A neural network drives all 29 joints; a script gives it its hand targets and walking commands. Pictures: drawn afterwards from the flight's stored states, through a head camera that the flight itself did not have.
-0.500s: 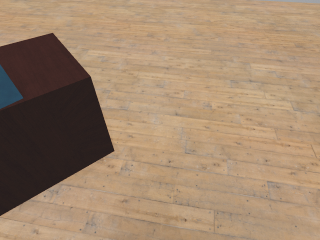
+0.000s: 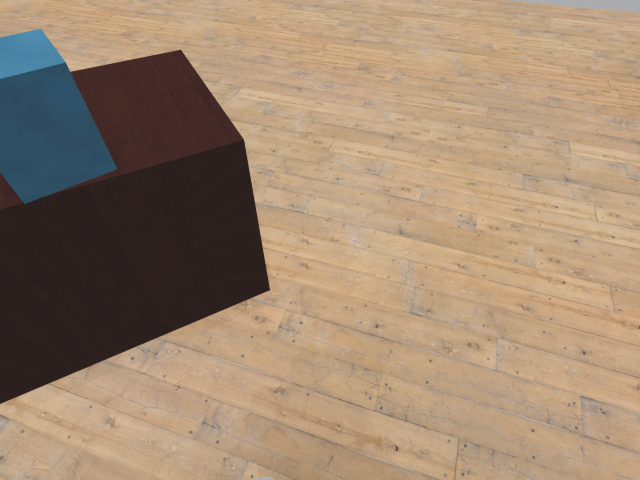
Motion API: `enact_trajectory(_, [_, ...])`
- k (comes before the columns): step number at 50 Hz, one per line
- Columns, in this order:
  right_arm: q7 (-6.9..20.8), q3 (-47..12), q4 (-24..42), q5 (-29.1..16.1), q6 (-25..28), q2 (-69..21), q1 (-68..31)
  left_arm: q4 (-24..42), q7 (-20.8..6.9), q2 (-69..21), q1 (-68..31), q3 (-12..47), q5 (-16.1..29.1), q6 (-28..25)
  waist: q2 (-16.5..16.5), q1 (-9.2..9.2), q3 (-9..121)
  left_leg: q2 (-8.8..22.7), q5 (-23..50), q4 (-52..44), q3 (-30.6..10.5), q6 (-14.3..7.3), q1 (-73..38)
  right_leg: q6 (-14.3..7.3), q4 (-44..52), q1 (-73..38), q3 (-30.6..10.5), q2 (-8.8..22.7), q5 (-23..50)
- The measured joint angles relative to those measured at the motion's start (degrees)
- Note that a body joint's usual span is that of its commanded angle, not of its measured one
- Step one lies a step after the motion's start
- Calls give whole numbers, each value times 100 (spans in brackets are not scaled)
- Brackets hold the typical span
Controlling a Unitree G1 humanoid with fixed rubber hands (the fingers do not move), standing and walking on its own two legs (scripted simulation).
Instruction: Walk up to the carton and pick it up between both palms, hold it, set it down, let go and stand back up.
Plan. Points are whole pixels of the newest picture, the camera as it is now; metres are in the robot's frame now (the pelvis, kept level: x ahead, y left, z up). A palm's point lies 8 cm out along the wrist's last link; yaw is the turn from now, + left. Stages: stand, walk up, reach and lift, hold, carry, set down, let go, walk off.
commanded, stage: walk up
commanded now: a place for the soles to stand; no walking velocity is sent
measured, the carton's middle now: (32, 116) +0.81 +0.66 +0.02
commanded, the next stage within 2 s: none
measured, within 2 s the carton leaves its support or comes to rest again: neither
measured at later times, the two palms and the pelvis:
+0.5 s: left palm (7, 473) +0.17 +0.45 -0.13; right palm (400, 453) +0.20 -0.09 -0.10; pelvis +0.15 +0.18 +0.00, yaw +20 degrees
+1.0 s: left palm (12, 393) +0.27 +0.48 -0.11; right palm (324, 273) +0.52 +0.02 -0.13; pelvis +0.38 +0.24 +0.00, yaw +35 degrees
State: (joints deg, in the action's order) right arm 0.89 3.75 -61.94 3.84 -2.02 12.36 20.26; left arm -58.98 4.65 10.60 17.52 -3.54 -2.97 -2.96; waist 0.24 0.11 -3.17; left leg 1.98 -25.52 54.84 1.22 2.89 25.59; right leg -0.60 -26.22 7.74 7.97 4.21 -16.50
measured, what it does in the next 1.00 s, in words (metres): walks ahead, turning left: left foot, then right foot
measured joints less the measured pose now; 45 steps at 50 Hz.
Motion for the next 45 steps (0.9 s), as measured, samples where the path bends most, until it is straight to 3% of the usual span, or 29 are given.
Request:
enact_trajectory(5, [195, 170, 426, 1, 4, 596, -305, 38, 53, 240, 93, -26, -108, -129, -46, -27, 40, 475, 736, 488, -158, 59, 724, 154, 151, -410, 286, 454, -132])
enact_trajectory(10, [381, 25, 710, -126, 75, 537, -535, 167, -102, 374, 135, 39, -199, -164, -70, -52, 65, 813, 1592, -714, -106, -59, 680, 261, 98, -845, 710, 787, -471])
enact_trajectory(14, [402, -124, 897, -165, 236, 376, -619, 317, -213, 487, 231, 81, -273, -81, -78, -141, 130, 687, 1461, -1409, 307, -250, 120, 276, -370, -995, 921, 1051, -1009])
enact_trajectory(16, [307, -111, 921, -138, 349, 162, -684, 363, -285, 681, 138, 95, -267, 19, -418, -53, -42, 333, 966, -1074, 416, -317, 98, 71, -1136, -875, 689, 1420, -1224])
enact_trajectory(17, [245, -103, 967, -147, 405, 77, -653, 441, -350, 756, 69, 129, -241, 70, -509, 7, -165, 197, 802, -887, 391, -357, 93, -28, -1884, -651, 302, 1344, -1304])
enact_trajectory(19, [124, -136, 1017, -279, 416, 3, -453, 680, -476, 804, -45, 215, -110, 150, -471, 105, -317, 106, 678, -809, 237, -422, -18, -69, -3421, -14, -314, 745, -1644])
enact_trajectory(22, [-37, -154, 1036, -419, 304, 28, 38, 925, -576, 760, -198, 337, 51, 119, -432, 240, -317, -49, 846, -1575, 115, -492, -633, -100, -4414, 904, -392, 221, -1321])
enact_trajectory(26, [-101, -124, 1048, -377, 354, 162, 730, 1273, -627, 560, -516, 473, 13, -19, -222, 357, -255, -298, 1111, -2515, -152, -631, -1350, -121, -3965, 1803, -364, 80, -785])
enact_trajectory(30, [-52, -211, 982, -356, 451, -17, 1096, 1468, -660, 506, -670, 481, -27, 27, -232, 327, -135, -522, 1066, -2895, -439, -681, -1816, -37, -3461, 2388, -581, 34, -101])
enact_trajectory(37, [5, -260, 1087, -292, 579, -150, 1094, 1415, -642, 478, -427, 552, -17, 99, -368, 266, 260, -678, 625, -3056, -803, -632, -2278, 65, -1769, 2348, -524, -51, 1059])
enact_trajectory(42, [23, -261, 1142, -219, 616, 47, 1051, 1428, -479, 377, -274, 543, -39, -25, -225, 224, 327, -659, -187, -2401, -985, -547, -2366, -116, -657, 1618, -394, -360, 889])
enact_trajectory(45, [12, -265, 1205, -247, 540, 171, 919, 1502, -360, 244, -245, 505, -96, -105, 159, 177, 136, -559, -398, -578, -1086, -504, -1696, -259, -1045, 1483, -47, -462, 292])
